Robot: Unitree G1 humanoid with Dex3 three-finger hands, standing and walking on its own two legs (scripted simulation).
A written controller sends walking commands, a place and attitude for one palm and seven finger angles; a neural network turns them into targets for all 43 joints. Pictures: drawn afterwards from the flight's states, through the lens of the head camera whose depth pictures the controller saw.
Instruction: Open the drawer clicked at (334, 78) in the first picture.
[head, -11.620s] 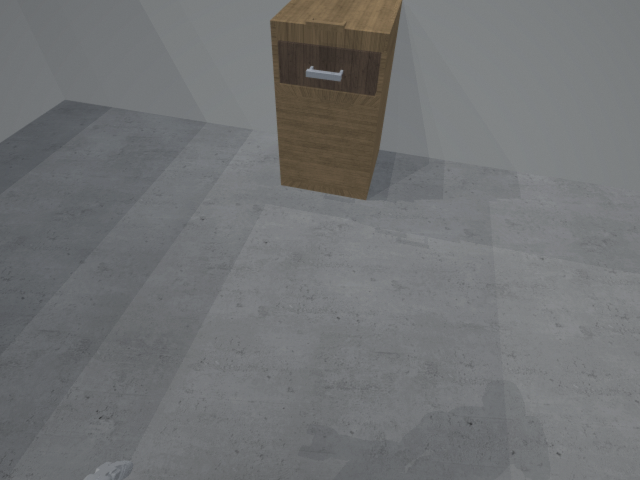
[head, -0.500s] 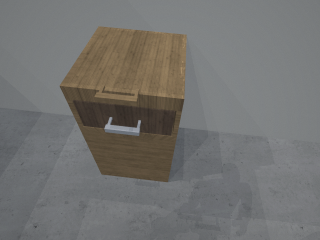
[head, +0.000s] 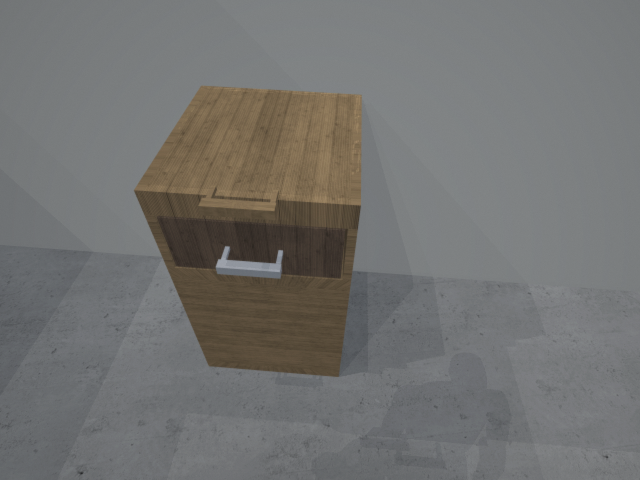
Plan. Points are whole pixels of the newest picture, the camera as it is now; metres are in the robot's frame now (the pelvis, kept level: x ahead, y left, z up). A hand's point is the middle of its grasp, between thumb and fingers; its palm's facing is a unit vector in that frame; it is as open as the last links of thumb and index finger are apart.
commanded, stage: come to a stop and stand still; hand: left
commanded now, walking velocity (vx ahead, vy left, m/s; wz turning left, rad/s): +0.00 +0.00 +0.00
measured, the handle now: (251, 261) +0.57 +0.17 -0.16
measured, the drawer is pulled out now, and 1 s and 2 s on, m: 0.00 0.00 0.00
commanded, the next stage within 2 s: look again from close up in 0.42 s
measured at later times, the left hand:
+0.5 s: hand out of the picture -0.07 +0.13 -0.18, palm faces +0.07 -0.99 -0.10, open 7.4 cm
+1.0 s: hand out of the picture -0.01 +0.16 -0.18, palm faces +0.03 -0.98 -0.20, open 7.3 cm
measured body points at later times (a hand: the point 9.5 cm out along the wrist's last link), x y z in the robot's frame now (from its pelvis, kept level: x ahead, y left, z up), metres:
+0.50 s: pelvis -0.01 +0.01 +0.00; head -0.01 +0.01 +0.45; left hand -0.07 +0.18 -0.17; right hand -0.05 -0.19 -0.16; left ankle -0.04 +0.05 -0.74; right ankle +0.01 -0.12 -0.74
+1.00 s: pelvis -0.01 +0.00 +0.00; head -0.02 -0.02 +0.45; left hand -0.01 +0.21 -0.16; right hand -0.02 -0.21 -0.17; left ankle -0.04 +0.05 -0.74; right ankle +0.01 -0.12 -0.74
